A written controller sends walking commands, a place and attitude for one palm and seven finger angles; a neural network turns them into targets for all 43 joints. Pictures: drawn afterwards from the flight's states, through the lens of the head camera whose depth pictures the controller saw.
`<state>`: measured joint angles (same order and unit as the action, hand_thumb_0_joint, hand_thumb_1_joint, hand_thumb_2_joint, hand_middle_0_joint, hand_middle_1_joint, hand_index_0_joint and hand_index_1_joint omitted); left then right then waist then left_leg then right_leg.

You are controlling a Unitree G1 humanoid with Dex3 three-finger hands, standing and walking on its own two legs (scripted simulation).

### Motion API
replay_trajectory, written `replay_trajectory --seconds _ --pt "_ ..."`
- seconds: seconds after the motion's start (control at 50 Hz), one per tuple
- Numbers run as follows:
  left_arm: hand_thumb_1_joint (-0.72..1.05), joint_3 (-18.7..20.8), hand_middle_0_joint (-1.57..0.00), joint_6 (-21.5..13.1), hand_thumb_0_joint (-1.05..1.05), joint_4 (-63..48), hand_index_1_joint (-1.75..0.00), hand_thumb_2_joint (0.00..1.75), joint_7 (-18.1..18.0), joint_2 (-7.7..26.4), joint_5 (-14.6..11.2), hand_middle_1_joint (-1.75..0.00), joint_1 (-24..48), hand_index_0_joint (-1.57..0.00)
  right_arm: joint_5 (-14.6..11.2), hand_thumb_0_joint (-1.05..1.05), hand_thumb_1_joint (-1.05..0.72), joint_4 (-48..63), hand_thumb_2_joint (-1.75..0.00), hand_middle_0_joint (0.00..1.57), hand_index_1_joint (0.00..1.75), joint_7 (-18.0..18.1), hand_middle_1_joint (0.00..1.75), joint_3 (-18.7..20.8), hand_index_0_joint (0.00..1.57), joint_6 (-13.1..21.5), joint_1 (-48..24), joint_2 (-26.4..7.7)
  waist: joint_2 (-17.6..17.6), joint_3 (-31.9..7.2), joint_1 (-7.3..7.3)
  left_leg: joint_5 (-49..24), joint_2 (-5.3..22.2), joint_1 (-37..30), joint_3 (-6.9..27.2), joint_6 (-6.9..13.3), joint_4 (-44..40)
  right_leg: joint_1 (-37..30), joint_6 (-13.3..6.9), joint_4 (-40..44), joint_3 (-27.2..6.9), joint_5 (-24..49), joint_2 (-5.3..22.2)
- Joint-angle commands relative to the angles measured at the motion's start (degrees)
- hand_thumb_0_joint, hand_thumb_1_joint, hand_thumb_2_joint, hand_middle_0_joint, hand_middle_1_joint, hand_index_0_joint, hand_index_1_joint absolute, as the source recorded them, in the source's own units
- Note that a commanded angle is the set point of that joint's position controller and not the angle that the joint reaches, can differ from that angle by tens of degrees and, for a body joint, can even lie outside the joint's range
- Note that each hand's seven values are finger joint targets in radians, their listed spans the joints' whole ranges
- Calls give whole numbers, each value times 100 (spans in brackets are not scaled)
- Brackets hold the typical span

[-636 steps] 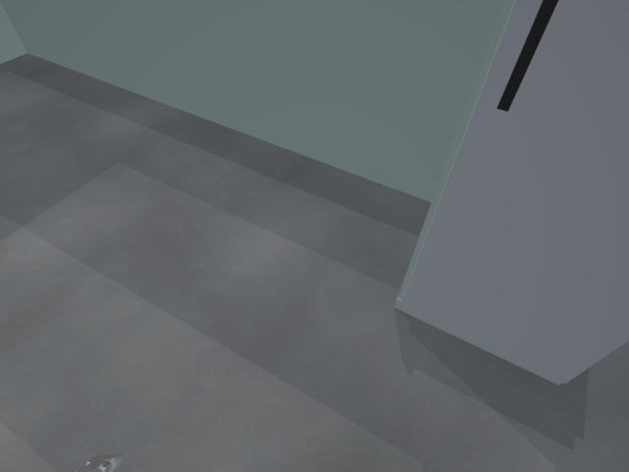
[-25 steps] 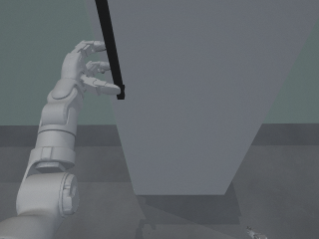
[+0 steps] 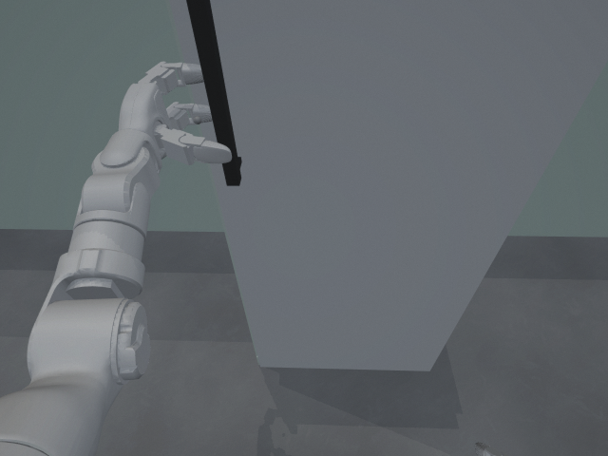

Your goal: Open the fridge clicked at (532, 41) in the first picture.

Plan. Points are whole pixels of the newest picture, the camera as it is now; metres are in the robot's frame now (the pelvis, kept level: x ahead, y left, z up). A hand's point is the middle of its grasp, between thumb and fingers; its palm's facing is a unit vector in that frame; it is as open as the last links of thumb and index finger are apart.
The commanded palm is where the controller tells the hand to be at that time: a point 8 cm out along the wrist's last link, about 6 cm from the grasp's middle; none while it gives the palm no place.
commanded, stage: slide the fingers in behind the handle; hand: left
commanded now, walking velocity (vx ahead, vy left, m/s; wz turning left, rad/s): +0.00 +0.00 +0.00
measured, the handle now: (220, 90) +0.50 +0.13 +0.26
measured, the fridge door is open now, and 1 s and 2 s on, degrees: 0 0 0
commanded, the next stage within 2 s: grip the handle and tug to test in 1.78 s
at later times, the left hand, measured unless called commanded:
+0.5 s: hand (201, 130) +0.43 +0.14 +0.24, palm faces +0.00 -1.00 +0.02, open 14.0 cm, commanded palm +0.41 +0.19 +0.23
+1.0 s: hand (227, 126) +0.44 +0.11 +0.24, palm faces -0.01 -1.00 +0.01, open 14.0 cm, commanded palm +0.41 +0.17 +0.23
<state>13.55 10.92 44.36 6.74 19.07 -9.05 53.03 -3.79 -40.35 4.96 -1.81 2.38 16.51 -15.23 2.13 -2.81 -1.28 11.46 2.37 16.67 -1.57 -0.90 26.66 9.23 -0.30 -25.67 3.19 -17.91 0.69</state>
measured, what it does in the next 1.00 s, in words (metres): stands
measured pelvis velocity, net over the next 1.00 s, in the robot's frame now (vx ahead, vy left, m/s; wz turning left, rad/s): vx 0.00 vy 0.00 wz -0.01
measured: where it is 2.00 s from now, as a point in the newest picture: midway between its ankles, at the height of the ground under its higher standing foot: outside the picture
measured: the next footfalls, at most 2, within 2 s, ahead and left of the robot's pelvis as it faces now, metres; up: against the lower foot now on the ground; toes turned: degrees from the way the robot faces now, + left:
none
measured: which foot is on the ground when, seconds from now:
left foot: down 0.00-1.00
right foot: down 0.00-1.00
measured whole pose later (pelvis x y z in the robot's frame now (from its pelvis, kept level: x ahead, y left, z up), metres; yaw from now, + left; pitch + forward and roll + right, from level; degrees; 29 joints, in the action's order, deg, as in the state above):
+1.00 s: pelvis +0.00 +0.00 +0.00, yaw -1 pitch +0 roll +0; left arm 11.0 14.2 36.1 1.2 13.1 -9.0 49.3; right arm -3.3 -39.6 4.5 -2.3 1.7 14.7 -13.9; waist 2.3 -2.5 -1.2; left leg 11.1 2.4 14.7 -2.3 -0.8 25.5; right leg 7.8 -0.2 -24.8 2.3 -17.4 0.7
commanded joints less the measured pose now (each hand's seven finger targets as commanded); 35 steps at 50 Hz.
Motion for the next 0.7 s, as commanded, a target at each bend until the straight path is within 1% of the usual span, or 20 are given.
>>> replay_trajectory --seconds 0.0,0.02,0.08,0.1,0.16,0.2,0.22,0.26,0.28,0.3,0.34,0.4,0.42,0.44,0.46,0.5,0.54,0.56,0.6,0.68 --pt "-50 188 -30 -403 0 -947 -120 30 -9 1222 -6 -120 3267 -30 0 0 -90 694 -90 20 30 84 30 282 20 270 -167 -740 -291 -1525 -165 -1208 -233 -1402 69 401 -8 486 -39 348 -121 2096 -155" --pt "-50 99 -30 -420 0 -1012 -120 30 11 1068 -22 -120 3213 -30 1 0 -90 727 -90 20 30 65 30 285 20 293 -154 -717 -211 -1628 -141 -1264 -240 -1466 66 396 4 482 -47 321 -110 2137 -162" --pt "-50 335 -30 -462 0 -981 -120 30 32 1318 -70 -120 2911 -30 -6 0 -90 754 -90 20 30 53 30 284 20 299 -159 -749 -320 -1610 -64 -1234 -232 -1356 60 404 -20 356 -45 339 -113 2130 -159" --pt "-50 216 -30 -467 0 -992 -120 30 61 1193 -71 -120 2909 -30 -16 0 -90 768 -90 20 30 55 30 276 20 297 -178 -734 -301 -1526 -79 -1214 -227 -1329 51 398 -30 389 -46 328 -103 2120 -167" --pt "-50 316 -30 -514 0 -1061 -120 30 51 1349 -61 -120 2855 -30 -17 0 -90 802 -90 20 30 59 30 297 20 318 -163 -762 -395 -1563 -54 -1119 -220 -1316 46 410 -49 336 -36 366 -100 1963 -161" --pt "-50 323 -30 -534 0 -1453 -120 30 34 1293 -46 -120 2785 -30 -29 0 -90 880 -90 20 30 30 30 290 20 354 -250 -720 -105 -1760 8 -1252 -216 -1482 39 397 -43 318 -60 321 -121 2075 -171" --pt "-50 211 -30 -488 0 -1477 -120 30 33 1113 -55 -120 2682 -30 -32 0 -90 889 -90 20 30 23 30 279 20 357 -272 -697 -87 -1740 -6 -1281 -208 -1521 40 387 -38 357 -64 310 -96 2076 -184" --pt "-50 294 -30 -444 0 -1518 -120 30 16 1150 -128 -120 2458 -30 -36 0 -90 906 -90 20 30 16 30 291 20 362 -282 -720 -320 -1648 28 -1239 -193 -1467 35 400 -61 287 -55 369 -74 2019 -199" --pt "-50 337 -30 -438 0 -1758 -120 30 2 1232 -124 -120 2559 -30 -35 0 -90 920 -90 20 30 14 30 279 20 360 -327 -731 -237 -1696 40 -1281 -187 -1477 53 387 -85 245 -66 332 -82 2074 -196" --pt "-50 181 -30 -407 0 -1929 -120 30 -5 1010 -126 -120 2547 -30 -44 0 -90 958 -90 20 30 6 30 269 20 369 -404 -687 -122 -1685 36 -1293 -191 -1534 39 381 -78 296 -67 324 -76 2065 -200" --pt "-50 257 -30 -341 0 -2080 -120 30 -71 1094 -108 -120 2610 -30 -32 0 -90 933 -90 20 30 9 30 267 20 371 -413 -686 -150 -1668 19 -1284 -175 -1581 58 374 -82 346 -67 340 -67 2011 -214" --pt "-50 122 -30 -269 0 -2395 -120 30 -180 886 -108 -120 2604 -30 -33 0 -90 961 -90 20 30 5 30 250 20 383 -535 -642 -64 -1726 20 -1282 -167 -1694 64 368 -97 359 -67 366 -72 1928 -217" --pt "-50 78 -30 -201 0 -2276 -120 30 -197 796 -123 -120 2569 -30 -27 0 -90 914 -90 20 30 10 30 240 20 377 -530 -636 -229 -1566 -8 -1248 -167 -1632 70 373 -99 406 -61 381 -54 1931 -225" --pt "-50 248 -30 -172 0 -2341 -120 30 -230 1001 -107 -120 2564 -30 -19 0 -90 911 -90 20 30 13 30 254 20 363 -517 -661 -258 -1652 25 -1240 -163 -1635 69 362 -106 358 -60 380 -59 1920 -224" --pt "-50 279 -30 -150 0 -2323 -120 30 -257 1031 -86 -120 2406 -30 -7 0 -90 930 -90 20 30 20 30 243 20 347 -558 -666 -246 -1662 77 -1306 -176 -1632 45 374 -108 254 -69 394 -62 1946 -218" --pt "-50 -86 -30 -61 0 -2326 -120 30 -269 635 -63 -120 2618 -30 -23 0 -90 907 -90 20 30 21 30 212 20 327 -607 -612 -147 -1511 -39 -1246 -169 -1660 71 354 -123 425 -65 391 -48 1894 -211" --pt "-50 -99 -30 50 0 -2116 -120 30 -299 569 -81 -120 2590 -30 -20 0 -90 876 -90 20 30 37 30 208 20 306 -596 -604 -228 -1418 -56 -1102 -169 -1628 91 351 -132 525 -58 436 -53 1744 -216" --pt "-50 2 -30 33 0 -2041 -120 30 -326 709 -89 -120 2614 -30 -5 0 -90 859 -90 20 30 49 30 213 20 289 -563 -648 -397 -1437 -44 -1120 -173 -1591 97 357 -138 413 -60 450 -32 1744 -216" --pt "-50 -42 -30 18 0 -2259 -120 30 -358 613 -78 -120 2776 -30 9 0 -90 896 -90 20 30 34 30 201 20 295 -620 -597 -108 -1663 -16 -1268 -193 -1709 91 345 -118 370 -77 397 -68 1917 -187" --pt "-50 -100 -30 -15 0 -2109 -120 30 -407 474 -74 -120 2549 -30 17 0 -90 908 -90 20 30 21 30 198 20 249 -645 -579 -302 -1599 5 -1380 -181 -1673 91 346 -123 285 -76 371 -50 2041 -190"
